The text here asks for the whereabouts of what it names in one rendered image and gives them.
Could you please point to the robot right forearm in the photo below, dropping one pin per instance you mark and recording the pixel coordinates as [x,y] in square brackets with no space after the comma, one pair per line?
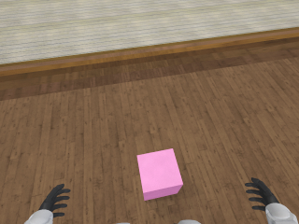
[277,213]

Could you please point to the right robot hand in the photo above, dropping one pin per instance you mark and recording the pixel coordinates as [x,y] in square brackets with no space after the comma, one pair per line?
[266,194]

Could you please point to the robot left forearm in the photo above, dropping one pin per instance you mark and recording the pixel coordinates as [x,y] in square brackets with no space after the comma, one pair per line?
[42,216]

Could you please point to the carton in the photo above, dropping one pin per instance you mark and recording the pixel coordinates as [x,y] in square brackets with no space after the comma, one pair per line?
[159,174]

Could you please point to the left robot hand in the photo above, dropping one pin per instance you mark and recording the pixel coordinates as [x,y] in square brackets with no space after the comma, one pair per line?
[49,202]

